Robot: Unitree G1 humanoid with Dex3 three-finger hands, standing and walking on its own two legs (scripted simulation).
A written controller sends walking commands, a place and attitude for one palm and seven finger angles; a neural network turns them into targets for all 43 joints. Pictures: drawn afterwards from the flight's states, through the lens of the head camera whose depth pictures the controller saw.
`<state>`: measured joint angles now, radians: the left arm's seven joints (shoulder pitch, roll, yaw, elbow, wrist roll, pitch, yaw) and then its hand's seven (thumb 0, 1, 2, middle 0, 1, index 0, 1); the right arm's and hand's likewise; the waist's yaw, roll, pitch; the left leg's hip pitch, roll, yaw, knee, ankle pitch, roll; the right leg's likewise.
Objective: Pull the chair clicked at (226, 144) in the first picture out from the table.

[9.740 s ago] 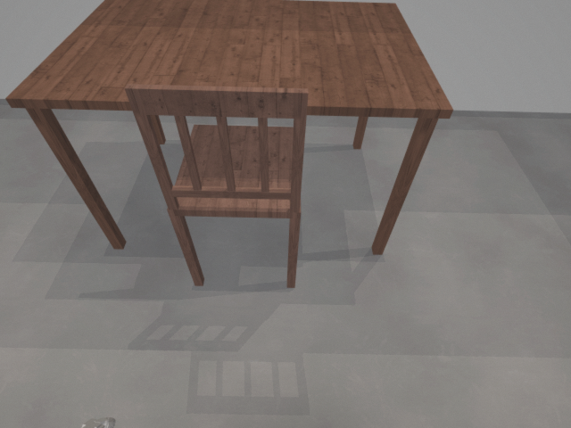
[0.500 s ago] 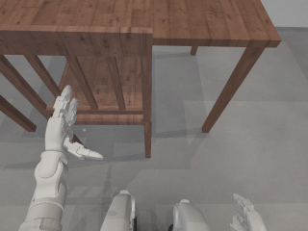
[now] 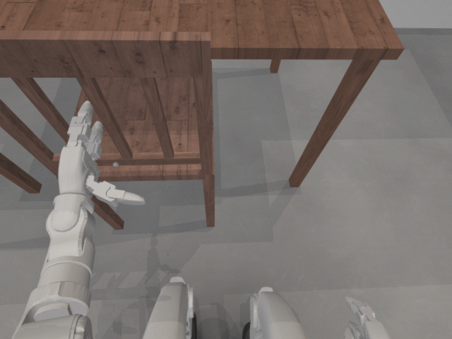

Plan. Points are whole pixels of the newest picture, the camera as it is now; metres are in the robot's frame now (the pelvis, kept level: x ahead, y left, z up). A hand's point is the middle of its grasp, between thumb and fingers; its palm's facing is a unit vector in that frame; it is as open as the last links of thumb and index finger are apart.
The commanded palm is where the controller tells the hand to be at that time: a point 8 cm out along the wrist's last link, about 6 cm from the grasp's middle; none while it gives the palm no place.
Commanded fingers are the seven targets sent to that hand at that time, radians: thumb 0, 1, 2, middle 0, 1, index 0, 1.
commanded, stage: push the fingers through the gap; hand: left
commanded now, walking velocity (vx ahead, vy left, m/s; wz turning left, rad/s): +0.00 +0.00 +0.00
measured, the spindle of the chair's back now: (110, 123) +0.50 +0.23 +0.02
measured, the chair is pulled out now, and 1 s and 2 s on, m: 0.00 0.00 0.00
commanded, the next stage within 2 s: hook a spindle and tug to test in 1.10 s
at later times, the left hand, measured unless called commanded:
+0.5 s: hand (119, 140) +0.45 +0.20 +0.03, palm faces +0.10 -0.99 -0.04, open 16.9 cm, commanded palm +0.42 +0.25 +0.03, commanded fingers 0.00 -0.50 0.30 -0.06 -0.08 -0.06 -0.08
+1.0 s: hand (118, 135) +0.46 +0.21 +0.04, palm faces +0.10 -0.99 -0.03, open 16.9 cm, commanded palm +0.43 +0.25 +0.03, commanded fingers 0.00 -0.50 0.30 -0.06 -0.08 -0.06 -0.08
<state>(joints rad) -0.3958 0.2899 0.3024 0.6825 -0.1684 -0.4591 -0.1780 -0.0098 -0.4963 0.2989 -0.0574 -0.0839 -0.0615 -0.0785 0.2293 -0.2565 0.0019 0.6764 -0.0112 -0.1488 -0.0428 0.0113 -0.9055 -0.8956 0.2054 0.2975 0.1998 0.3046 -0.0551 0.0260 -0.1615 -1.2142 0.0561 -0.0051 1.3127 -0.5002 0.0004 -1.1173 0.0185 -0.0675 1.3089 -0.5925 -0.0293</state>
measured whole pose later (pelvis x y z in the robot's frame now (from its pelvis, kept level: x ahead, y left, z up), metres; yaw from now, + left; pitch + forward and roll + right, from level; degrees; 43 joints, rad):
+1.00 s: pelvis +0.00 +0.00 +0.00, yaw -1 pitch +25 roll -3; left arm -0.66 0.39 0.40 0.97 -0.12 -0.49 -0.18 -0.01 -0.50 0.30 -0.06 -0.08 -0.06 -0.08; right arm 0.29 -0.26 0.01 0.70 -0.02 -0.08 -0.01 0.01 -0.91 -0.90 0.21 0.30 0.20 0.30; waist -0.11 0.03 -0.16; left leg -1.26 0.07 0.00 1.32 -0.49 0.01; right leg -1.17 0.03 -0.06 1.31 -0.58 -0.02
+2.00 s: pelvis +0.00 +0.01 -0.01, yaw -1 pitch +26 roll -3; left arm -0.71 0.40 0.39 1.00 -0.11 -0.49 -0.17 0.00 0.43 0.70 -0.49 -1.42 -0.48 -1.42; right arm 0.28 -0.26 0.01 0.70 -0.03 -0.07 -0.01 0.01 -0.91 -0.90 0.20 0.30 0.20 0.30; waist -0.11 0.03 -0.16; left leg -1.29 0.06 -0.01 1.33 -0.50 0.01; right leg -1.18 0.03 -0.07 1.31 -0.58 -0.02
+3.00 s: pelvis +0.02 +0.01 +0.07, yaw +0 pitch +17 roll -2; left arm -0.54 0.29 0.23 0.90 -0.08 -0.19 0.10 -0.02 0.74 0.78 -0.33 -1.24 -0.48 -1.45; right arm 0.24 -0.23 0.04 0.61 0.05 0.10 -0.08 0.01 -0.91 -0.90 0.20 0.30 0.20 0.30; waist -0.09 0.03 -0.04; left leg -0.85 0.05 0.02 0.95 -0.39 0.02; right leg -0.76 0.02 -0.03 0.91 -0.44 0.00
